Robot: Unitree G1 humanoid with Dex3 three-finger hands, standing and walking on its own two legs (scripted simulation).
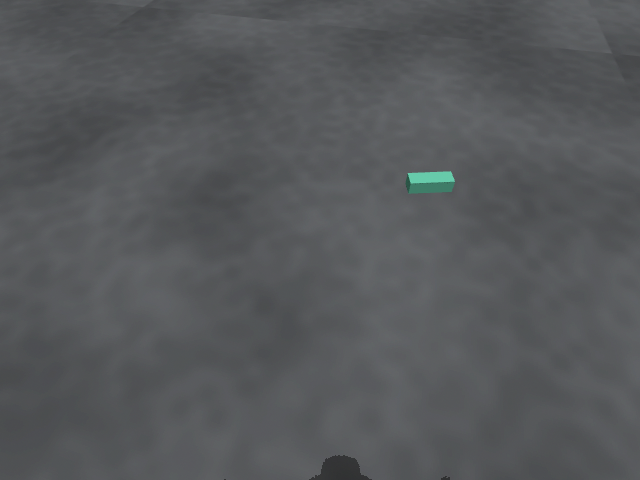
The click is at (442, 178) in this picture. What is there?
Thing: lying carton
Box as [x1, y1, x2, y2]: [406, 171, 454, 193]
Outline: 454,180 450,171 408,173 406,178 406,186 408,193 451,191
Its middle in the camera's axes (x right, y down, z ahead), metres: +0.52 -0.27 +1.81
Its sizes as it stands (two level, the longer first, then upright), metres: 0.204 0.072 0.064
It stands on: the floor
